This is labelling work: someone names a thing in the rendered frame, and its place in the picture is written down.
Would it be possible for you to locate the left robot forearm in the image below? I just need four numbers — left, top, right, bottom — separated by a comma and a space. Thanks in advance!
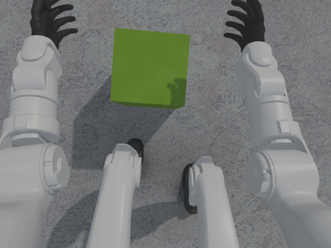
0, 35, 63, 150

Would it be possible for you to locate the right robot forearm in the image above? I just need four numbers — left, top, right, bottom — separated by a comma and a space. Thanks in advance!
236, 41, 319, 188

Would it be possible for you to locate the right robot hand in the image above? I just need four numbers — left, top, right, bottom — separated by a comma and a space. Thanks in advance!
224, 0, 265, 52

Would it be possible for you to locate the robot left foot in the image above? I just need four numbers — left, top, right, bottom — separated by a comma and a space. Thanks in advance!
127, 138, 144, 165

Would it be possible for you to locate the left robot hand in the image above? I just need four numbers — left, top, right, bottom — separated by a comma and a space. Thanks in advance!
30, 0, 78, 50

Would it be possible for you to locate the left robot upper arm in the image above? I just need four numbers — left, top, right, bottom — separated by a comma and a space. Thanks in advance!
0, 143, 70, 248

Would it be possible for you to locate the right robot shin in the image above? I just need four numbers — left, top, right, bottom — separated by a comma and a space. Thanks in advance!
189, 157, 224, 206

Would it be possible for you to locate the right robot upper arm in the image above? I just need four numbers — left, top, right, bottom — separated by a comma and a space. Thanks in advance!
246, 149, 331, 248

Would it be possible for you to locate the carton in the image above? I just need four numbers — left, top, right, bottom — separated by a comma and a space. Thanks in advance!
110, 28, 190, 109

